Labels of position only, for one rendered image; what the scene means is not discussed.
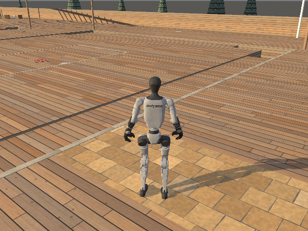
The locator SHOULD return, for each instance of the robot right forearm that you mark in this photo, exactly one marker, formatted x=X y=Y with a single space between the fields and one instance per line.
x=177 y=126

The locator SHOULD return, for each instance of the robot left forearm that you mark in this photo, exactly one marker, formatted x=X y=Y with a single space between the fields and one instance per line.
x=129 y=126

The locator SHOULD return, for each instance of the robot right upper arm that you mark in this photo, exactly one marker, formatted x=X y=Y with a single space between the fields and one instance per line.
x=172 y=110

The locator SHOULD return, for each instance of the robot left upper arm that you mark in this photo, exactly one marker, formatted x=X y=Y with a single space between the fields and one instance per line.
x=136 y=109

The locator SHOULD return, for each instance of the robot foot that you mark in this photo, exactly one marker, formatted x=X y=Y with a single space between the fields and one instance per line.
x=164 y=194
x=143 y=192

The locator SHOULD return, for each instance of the right robot hand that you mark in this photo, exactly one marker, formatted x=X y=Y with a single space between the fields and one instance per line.
x=176 y=133

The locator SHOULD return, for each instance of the robot right foot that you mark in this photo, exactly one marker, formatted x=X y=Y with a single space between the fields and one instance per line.
x=164 y=194

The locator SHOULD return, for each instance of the robot left foot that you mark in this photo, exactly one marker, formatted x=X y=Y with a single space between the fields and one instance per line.
x=143 y=192

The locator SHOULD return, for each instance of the left robot hand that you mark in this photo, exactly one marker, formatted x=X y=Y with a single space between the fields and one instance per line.
x=128 y=135

